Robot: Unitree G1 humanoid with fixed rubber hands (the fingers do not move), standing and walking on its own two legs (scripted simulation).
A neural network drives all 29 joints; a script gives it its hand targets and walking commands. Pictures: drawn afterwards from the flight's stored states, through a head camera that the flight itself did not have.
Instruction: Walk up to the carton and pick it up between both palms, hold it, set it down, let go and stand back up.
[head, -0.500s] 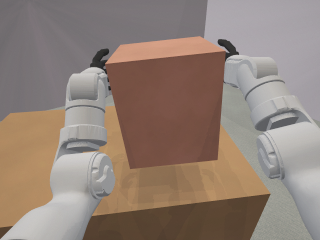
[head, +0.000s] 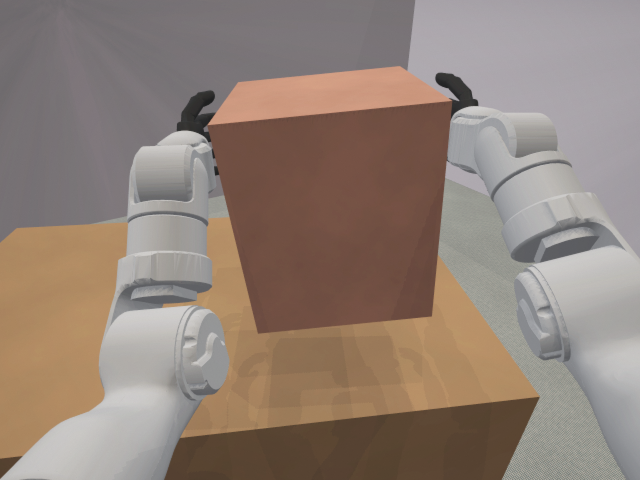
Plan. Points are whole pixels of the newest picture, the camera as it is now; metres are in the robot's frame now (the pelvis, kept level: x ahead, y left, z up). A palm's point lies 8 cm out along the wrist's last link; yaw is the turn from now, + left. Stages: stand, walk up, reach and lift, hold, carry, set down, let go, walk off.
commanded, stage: hold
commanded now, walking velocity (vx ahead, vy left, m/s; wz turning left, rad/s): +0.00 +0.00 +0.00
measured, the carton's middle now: (331, 195) +0.37 -0.01 +0.27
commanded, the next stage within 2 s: none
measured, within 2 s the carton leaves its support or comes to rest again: neither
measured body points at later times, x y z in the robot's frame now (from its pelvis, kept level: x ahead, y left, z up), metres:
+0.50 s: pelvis -0.01 +0.00 +0.00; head -0.10 +0.01 +0.44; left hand +0.38 +0.15 +0.32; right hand +0.38 -0.16 +0.33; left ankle +0.03 +0.13 -0.75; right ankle -0.02 -0.13 -0.75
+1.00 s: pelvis +0.00 +0.00 +0.00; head -0.09 +0.03 +0.44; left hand +0.39 +0.15 +0.32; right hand +0.39 -0.16 +0.34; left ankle +0.03 +0.13 -0.75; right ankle -0.02 -0.13 -0.75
